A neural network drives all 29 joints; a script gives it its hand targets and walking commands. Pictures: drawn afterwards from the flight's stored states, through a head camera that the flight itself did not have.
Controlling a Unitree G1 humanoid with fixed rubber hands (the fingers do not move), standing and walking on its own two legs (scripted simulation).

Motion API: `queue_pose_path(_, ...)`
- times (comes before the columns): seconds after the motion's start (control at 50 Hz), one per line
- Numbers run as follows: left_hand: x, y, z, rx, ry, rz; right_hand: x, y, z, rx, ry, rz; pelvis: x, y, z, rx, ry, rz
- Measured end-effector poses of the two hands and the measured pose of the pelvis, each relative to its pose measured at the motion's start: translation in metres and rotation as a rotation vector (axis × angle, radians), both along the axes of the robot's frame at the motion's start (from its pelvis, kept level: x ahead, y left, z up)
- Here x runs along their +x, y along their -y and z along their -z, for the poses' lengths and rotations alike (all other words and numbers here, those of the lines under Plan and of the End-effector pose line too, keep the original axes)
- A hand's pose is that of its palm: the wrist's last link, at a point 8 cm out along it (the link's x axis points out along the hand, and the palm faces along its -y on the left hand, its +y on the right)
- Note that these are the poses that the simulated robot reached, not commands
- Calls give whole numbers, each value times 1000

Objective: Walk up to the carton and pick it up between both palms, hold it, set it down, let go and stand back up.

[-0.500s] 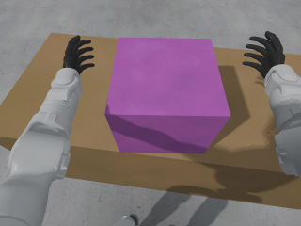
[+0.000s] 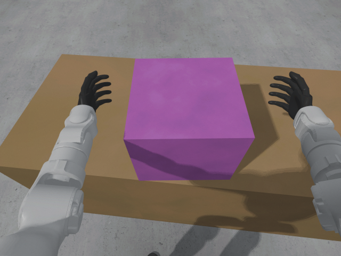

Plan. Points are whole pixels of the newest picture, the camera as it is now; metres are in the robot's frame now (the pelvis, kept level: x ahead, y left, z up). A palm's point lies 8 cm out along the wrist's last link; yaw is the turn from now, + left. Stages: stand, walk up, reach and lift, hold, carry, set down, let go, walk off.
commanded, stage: set down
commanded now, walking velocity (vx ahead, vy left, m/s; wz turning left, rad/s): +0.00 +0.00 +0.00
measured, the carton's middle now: (184, 121) +0.49 +0.04 -0.03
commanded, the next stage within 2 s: none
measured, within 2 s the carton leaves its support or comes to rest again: neither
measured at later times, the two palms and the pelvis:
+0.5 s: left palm (93, 134) +0.35 +0.25 +0.06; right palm (304, 145) +0.38 -0.24 +0.05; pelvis +0.01 +0.00 +0.00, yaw +0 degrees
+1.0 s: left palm (94, 172) +0.28 +0.24 +0.00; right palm (305, 194) +0.29 -0.26 -0.01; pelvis +0.02 +0.00 +0.00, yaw +0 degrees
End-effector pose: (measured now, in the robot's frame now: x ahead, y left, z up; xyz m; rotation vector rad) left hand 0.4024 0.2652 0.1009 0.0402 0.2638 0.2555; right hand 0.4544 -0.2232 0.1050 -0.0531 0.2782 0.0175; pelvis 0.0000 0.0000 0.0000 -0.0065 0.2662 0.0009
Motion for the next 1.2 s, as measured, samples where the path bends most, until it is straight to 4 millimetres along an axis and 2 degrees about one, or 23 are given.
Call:
queue_pose_path(0.08,-13,0,17,-7,2,-11,-12,-3,18,10,-3,-10,0,1,1,-1,0,-6)
queue_pose_path(0.16,-20,3,25,-7,15,-9,-22,-4,30,21,-1,-9,0,1,1,-2,3,-9)
queue_pose_path(0.42,-45,15,36,-13,31,8,-60,17,43,16,18,14,6,1,-2,7,80,1)
queue_pose_path(0.72,-87,18,77,-20,6,-9,-109,19,83,32,-12,9,15,2,-3,10,136,-2)
queue_pose_path(1.2,-149,33,122,-12,-4,-3,-201,38,130,8,-35,50,25,-1,3,17,208,12)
